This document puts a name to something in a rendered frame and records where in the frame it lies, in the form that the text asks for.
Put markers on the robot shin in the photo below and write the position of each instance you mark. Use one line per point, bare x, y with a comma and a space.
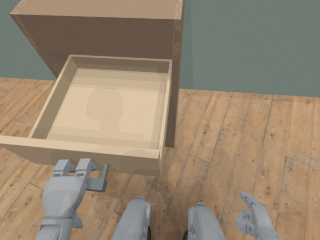
145, 230
193, 236

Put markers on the right robot shin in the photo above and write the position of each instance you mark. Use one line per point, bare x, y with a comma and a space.
193, 236

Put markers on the left robot shin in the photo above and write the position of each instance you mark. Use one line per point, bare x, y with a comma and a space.
145, 230

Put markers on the left robot hand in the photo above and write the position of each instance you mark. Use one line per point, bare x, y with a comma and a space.
63, 194

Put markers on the robot left forearm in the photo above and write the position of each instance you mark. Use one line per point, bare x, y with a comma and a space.
55, 228

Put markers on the robot right forearm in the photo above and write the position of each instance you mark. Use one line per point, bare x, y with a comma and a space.
265, 233

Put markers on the handle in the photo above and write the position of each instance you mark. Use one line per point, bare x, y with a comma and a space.
97, 184

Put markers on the right robot hand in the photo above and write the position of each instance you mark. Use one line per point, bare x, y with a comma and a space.
248, 222

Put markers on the cabinet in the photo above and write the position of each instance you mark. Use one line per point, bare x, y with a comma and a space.
150, 29

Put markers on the drawer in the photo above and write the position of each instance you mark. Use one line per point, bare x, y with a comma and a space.
109, 109

